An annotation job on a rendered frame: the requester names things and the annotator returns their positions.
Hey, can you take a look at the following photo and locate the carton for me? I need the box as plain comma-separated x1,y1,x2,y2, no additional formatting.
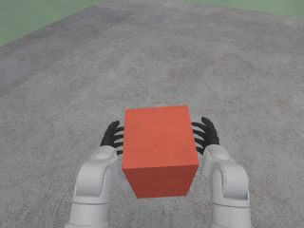
122,105,200,199

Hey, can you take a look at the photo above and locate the right robot hand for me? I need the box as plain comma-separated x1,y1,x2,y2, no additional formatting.
191,117,219,156

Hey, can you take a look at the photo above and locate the robot right forearm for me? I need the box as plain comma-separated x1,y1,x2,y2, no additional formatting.
200,144,255,228

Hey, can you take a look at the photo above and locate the robot left forearm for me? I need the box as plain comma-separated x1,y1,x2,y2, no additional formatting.
65,145,119,228

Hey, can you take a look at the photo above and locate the left robot hand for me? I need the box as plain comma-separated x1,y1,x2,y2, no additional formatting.
100,121,124,156

